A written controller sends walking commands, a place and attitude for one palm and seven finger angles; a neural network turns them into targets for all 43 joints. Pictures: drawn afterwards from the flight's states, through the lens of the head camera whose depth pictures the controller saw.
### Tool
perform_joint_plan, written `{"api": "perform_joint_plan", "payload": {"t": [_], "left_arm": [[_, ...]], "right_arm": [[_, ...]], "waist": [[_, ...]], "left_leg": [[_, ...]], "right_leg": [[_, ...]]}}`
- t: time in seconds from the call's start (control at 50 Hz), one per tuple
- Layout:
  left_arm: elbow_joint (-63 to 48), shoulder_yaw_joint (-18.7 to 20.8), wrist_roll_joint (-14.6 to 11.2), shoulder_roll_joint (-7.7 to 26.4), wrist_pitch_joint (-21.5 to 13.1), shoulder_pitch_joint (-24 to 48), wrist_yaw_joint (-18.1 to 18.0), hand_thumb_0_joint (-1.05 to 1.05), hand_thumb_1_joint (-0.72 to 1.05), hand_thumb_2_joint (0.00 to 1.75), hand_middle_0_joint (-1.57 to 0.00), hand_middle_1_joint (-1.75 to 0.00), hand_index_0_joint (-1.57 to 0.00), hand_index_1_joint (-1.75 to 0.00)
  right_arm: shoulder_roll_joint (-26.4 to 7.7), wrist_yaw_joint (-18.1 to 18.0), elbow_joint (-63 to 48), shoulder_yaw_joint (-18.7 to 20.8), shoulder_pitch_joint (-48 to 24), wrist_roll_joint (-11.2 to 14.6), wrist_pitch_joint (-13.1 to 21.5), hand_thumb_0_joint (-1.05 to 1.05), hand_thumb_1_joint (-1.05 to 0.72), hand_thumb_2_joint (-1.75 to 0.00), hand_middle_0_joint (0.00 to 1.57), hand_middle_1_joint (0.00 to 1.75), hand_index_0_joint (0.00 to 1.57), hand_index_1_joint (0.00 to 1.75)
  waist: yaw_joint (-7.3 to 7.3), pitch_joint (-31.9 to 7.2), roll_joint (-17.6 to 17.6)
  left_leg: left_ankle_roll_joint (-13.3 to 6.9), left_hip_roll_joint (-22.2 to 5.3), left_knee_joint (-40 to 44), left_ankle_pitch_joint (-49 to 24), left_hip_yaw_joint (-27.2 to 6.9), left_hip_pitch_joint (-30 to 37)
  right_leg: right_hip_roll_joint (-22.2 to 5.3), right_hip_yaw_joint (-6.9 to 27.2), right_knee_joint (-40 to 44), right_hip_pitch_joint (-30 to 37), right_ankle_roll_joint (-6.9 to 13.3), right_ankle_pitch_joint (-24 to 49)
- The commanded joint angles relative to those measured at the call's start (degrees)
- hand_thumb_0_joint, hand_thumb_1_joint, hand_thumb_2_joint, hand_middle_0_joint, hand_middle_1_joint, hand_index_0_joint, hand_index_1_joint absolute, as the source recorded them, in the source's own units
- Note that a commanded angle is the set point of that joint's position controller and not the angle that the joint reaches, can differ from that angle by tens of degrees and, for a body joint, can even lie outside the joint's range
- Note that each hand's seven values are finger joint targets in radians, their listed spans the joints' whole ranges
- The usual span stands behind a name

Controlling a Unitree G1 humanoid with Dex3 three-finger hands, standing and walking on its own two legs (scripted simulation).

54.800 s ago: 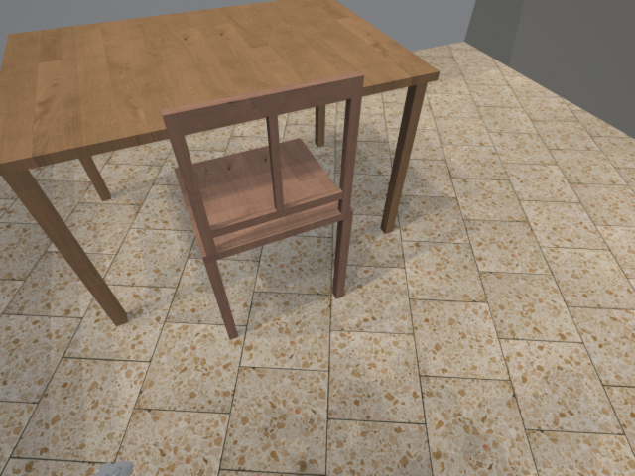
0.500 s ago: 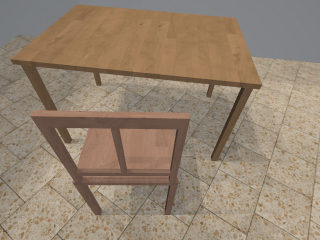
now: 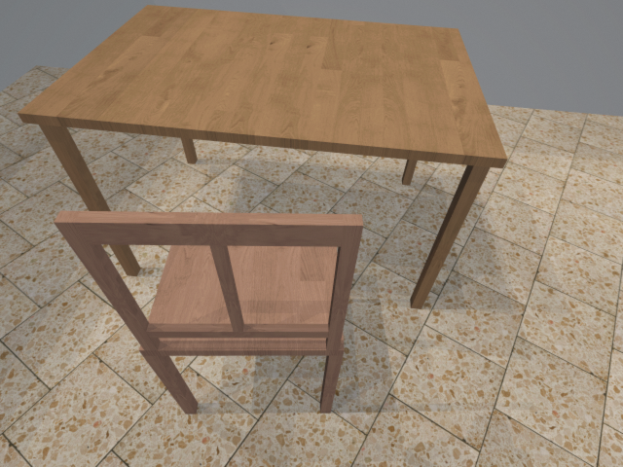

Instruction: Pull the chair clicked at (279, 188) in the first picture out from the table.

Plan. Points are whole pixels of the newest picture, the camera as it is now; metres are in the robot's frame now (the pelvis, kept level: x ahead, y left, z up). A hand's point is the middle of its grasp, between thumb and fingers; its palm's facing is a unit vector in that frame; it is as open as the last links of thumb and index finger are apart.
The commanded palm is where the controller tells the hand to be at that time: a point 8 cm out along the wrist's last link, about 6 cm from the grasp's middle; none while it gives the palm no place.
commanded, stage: look again from close up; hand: left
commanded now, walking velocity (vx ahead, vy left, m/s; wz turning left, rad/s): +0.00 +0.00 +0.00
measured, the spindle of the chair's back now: (229, 290) +0.41 +0.17 -0.09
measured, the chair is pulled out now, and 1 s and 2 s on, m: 0.23 0.23 0.23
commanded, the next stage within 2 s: none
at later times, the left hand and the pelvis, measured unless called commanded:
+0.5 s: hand out of the picture -0.02 +0.15 -0.18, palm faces +0.03 -0.99 -0.15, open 7.4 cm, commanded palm none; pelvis +0.00 +0.00 +0.00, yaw +0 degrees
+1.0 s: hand out of the picture -0.02 +0.15 -0.18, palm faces +0.03 -0.99 -0.15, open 7.4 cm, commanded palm none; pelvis +0.00 -0.01 +0.00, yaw +0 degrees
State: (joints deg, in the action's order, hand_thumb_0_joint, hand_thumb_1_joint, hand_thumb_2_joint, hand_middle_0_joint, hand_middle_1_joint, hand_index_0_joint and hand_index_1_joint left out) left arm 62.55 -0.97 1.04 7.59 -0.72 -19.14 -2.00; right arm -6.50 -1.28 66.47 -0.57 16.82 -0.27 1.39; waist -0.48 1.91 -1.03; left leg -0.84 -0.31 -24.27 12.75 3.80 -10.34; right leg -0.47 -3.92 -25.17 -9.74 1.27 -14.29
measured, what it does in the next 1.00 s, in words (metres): stands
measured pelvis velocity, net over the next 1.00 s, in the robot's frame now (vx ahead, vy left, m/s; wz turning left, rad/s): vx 0.00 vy -0.01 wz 0.00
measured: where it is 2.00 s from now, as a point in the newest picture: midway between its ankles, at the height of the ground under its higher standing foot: outside the picture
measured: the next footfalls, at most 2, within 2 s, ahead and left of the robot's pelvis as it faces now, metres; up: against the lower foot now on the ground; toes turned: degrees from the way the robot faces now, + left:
none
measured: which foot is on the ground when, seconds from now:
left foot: down 0.00-1.00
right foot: down 0.00-1.00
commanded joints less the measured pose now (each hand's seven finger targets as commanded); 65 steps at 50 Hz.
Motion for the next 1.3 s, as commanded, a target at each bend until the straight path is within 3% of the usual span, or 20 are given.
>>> {"api": "perform_joint_plan", "payload": {"t": [0.0,0.14,0.18,0.36,0.4,0.54,0.58,0.66,0.7,0.84,0.88,0.96,0.98,1.06,1.08,1.16,1.18,1.24,1.28], "left_arm": [[-1.6,1.1,-0.3,4.9,-0.6,-5.1,-0.6,0.0,0.9,0.9,-0.2,-0.3,-0.2,-0.3],[-1.5,1.0,-0.3,4.8,-0.7,-5.4,-0.6,0.0,0.9,0.9,-0.2,-0.3,-0.2,-0.3],[-1.5,0.9,-0.4,4.8,-0.6,-5.3,-0.6,0.0,0.9,0.9,-0.2,-0.3,-0.2,-0.3],[-1.4,1.0,-0.3,4.6,-0.8,-5.8,-0.6,0.0,0.9,0.9,-0.2,-0.3,-0.2,-0.3],[-1.5,1.0,-0.3,4.5,-0.7,-5.8,-0.6,0.0,0.9,0.9,-0.2,-0.3,-0.2,-0.3],[-1.6,1.0,-0.4,4.5,-0.8,-5.9,-0.6,0.0,0.9,0.9,-0.2,-0.3,-0.2,-0.3],[-1.5,0.9,-0.4,4.5,-0.7,-5.7,-0.5,0.0,0.9,0.9,-0.2,-0.3,-0.2,-0.3],[-1.5,1.0,-0.4,4.4,-0.8,-6.2,-0.6,0.0,0.9,0.9,-0.2,-0.3,-0.2,-0.3],[-1.5,1.0,-0.4,4.2,-0.7,-6.2,-0.6,0.0,0.9,0.9,-0.2,-0.3,-0.2,-0.3],[-1.4,1.0,-0.3,4.1,-0.7,-6.2,-0.6,0.0,0.9,0.9,-0.2,-0.3,-0.2,-0.3],[-1.6,0.9,-0.4,4.1,-0.6,-6.0,-0.6,0.0,0.9,0.9,-0.2,-0.3,-0.2,-0.3],[-1.5,1.0,-0.3,4.1,-0.9,-6.4,-0.6,0.0,0.9,0.9,-0.2,-0.3,-0.2,-0.3],[-1.7,1.0,-0.4,4.1,-0.8,-6.1,-0.6,0.0,0.9,0.9,-0.2,-0.3,-0.2,-0.3],[-1.5,1.0,-0.4,4.2,-1.0,-6.7,-0.6,0.0,0.9,0.9,-0.2,-0.3,-0.2,-0.3],[-1.6,0.9,-0.4,4.1,-0.8,-6.2,-0.6,0.0,0.9,0.9,-0.2,-0.3,-0.2,-0.3],[-1.6,1.0,-0.4,4.1,-1.0,-6.8,-0.6,0.0,0.9,0.9,-0.2,-0.3,-0.2,-0.3],[-1.7,0.9,-0.4,4.0,-0.9,-6.5,-0.6,0.0,0.9,0.9,-0.2,-0.3,-0.2,-0.3],[-1.5,0.9,-0.4,4.0,-1.0,-7.2,-0.6,0.0,0.9,0.9,-0.2,-0.3,-0.2,-0.3],[-1.6,0.9,-0.4,4.0,-0.9,-6.7,-0.6,0.0,0.9,0.9,-0.2,-0.3,-0.2,-0.3]], "right_arm": [[-4.8,-0.3,-1.6,0.9,3.7,0.2,0.6,0.0,-0.9,-0.9,0.2,0.3,0.2,0.3],[-4.4,-0.3,-1.3,0.9,4.0,0.2,0.5,0.0,-0.9,-0.9,0.2,0.3,0.2,0.3],[-4.3,-0.4,-1.3,0.9,3.8,0.3,0.5,0.0,-0.9,-0.9,0.2,0.3,0.2,0.3],[-4.2,-0.4,-1.4,0.9,4.3,0.2,0.6,0.0,-0.9,-0.9,0.2,0.3,0.2,0.3],[-4.1,-0.4,-1.5,0.9,4.0,0.2,0.5,0.0,-0.9,-0.9,0.2,0.3,0.2,0.3],[-4.1,-0.4,-1.3,0.9,4.7,0.2,0.7,0.0,-0.9,-0.9,0.2,0.3,0.2,0.3],[-4.0,-0.4,-1.2,0.8,4.3,0.3,0.6,0.0,-0.9,-0.9,0.2,0.3,0.2,0.3],[-4.1,-0.5,-1.3,0.8,5.0,0.3,0.8,0.0,-0.9,-0.9,0.2,0.3,0.2,0.3],[-4.0,-0.5,-1.2,0.8,4.5,0.2,0.8,0.0,-0.9,-0.9,0.2,0.3,0.2,0.3],[-3.9,-0.5,-1.2,0.8,5.1,0.2,0.8,0.0,-0.9,-0.9,0.2,0.3,0.2,0.3],[-3.7,-0.5,-1.0,0.8,4.8,0.3,0.6,0.0,-0.9,-0.9,0.2,0.3,0.2,0.3],[-3.7,-0.4,-1.1,0.8,5.4,0.3,0.8,0.0,-0.9,-0.9,0.2,0.3,0.2,0.3],[-3.7,-0.5,-0.9,0.8,4.9,0.3,0.7,0.0,-0.9,-0.9,0.2,0.3,0.2,0.3],[-3.5,-0.4,-0.9,0.8,5.3,0.2,0.8,0.0,-0.9,-0.9,0.2,0.3,0.2,0.3],[-3.5,-0.4,-0.9,0.7,5.0,0.3,0.7,0.0,-0.9,-0.9,0.2,0.3,0.2,0.3],[-3.3,-0.4,-0.9,0.8,5.4,0.2,0.7,0.0,-0.9,-0.9,0.2,0.3,0.2,0.3],[-3.2,-0.4,-0.9,0.8,5.2,0.3,0.6,0.0,-0.9,-0.9,0.2,0.3,0.2,0.3],[-3.2,-0.4,-0.7,0.8,5.5,0.3,0.8,0.0,-0.9,-0.9,0.2,0.3,0.2,0.3],[-3.0,-0.5,-0.8,0.8,5.2,0.3,0.7,0.0,-0.9,-0.9,0.2,0.3,0.2,0.3]], "waist": [[-0.08,2.6,1.0],[-0.02,3.6,-0.3],[-0.08,3.9,1.5],[-0.03,3.0,0.5],[-0.06,4.4,0.7],[0.01,2.4,0.6],[-0.09,4.2,1.4],[-0.04,2.0,0.8],[-0.16,3.2,1.9],[-0.01,3.7,0.1],[-0.11,4.8,1.4],[0.1,2.4,-0.2],[-0.04,4.0,1.0],[-0.01,2.6,-0.5],[0.03,4.2,0.5],[0.07,3.2,0.1],[0.03,4.5,1.3],[-0.02,2.7,1.0],[-0.03,4.4,1.5]], "left_leg": [[-1.2,-5.0,4.2,-5.7,-5.7,-0.5],[-1.0,-5.0,3.9,-4.9,-5.3,-0.7],[-1.1,-5.0,4.2,-5.1,-5.3,-0.8],[-1.1,-5.0,3.8,-4.8,-5.4,-0.4],[-1.1,-4.9,4.1,-3.9,-5.5,-1.1],[-1.1,-5.1,3.7,-5.5,-5.4,-0.1],[-1.3,-5.1,4.4,-4.5,-5.5,-0.9],[-1.3,-5.3,3.7,-6.2,-5.7,0.0],[-1.3,-5.3,4.0,-5.7,-5.5,-0.5],[-1.4,-5.3,4.4,-4.4,-5.6,-0.6],[-1.4,-5.3,4.8,-3.4,-5.5,-1.2],[-1.4,-5.2,3.9,-4.7,-5.3,-0.2],[-1.3,-5.1,4.4,-4.2,-5.2,-0.9],[-1.3,-5.1,3.6,-5.0,-5.2,-0.3],[-1.2,-5.0,4.2,-4.0,-5.1,-1.1],[-1.2,-4.9,3.7,-4.2,-5.1,-0.5],[-1.2,-5.0,4.1,-3.9,-5.1,-1.0],[-1.3,-5.2,3.6,-5.2,-5.2,-0.2],[-1.2,-5.1,4.0,-4.0,-5.0,-1.2]], "right_leg": [[-5.9,6.3,5.8,-3.3,0.8,4.3],[-5.9,6.4,6.2,-3.9,0.8,3.7],[-5.8,6.3,6.5,-3.8,0.9,3.9],[-6.0,6.3,6.4,-3.9,0.9,3.5],[-5.8,6.5,6.7,-4.7,0.9,2.8],[-5.8,6.3,6.1,-3.6,1.0,4.6],[-5.6,6.2,6.5,-4.3,1.1,3.6],[-5.7,6.1,5.7,-3.2,1.0,5.5],[-5.6,6.1,5.9,-3.7,1.1,5.3],[-5.5,6.2,5.9,-4.3,1.1,4.0],[-5.4,6.1,6.5,-4.6,1.1,3.2],[-5.7,6.5,6.1,-3.7,1.1,4.5],[-5.5,6.3,6.5,-4.1,1.2,4.2],[-5.9,6.5,6.4,-3.6,1.2,4.8],[-5.6,6.5,6.7,-4.3,1.3,3.8],[-5.8,6.7,6.7,-4.4,1.3,3.6],[-5.6,6.5,6.9,-4.8,1.4,3.6],[-5.8,6.4,6.3,-3.9,1.3,5.3],[-5.7,6.5,6.9,-4.3,1.3,4.2]]}}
